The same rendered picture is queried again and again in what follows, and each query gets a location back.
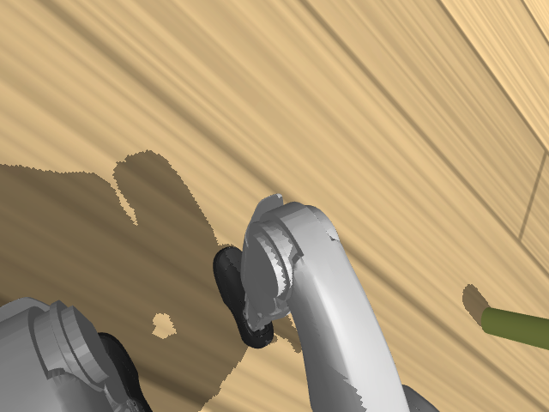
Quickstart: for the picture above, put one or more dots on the right robot hand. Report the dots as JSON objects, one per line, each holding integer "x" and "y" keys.
{"x": 416, "y": 402}

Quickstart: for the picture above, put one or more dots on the right robot foot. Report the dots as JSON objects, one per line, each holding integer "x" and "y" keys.
{"x": 226, "y": 267}

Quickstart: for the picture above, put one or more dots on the left robot foot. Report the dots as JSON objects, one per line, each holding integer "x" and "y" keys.
{"x": 126, "y": 370}

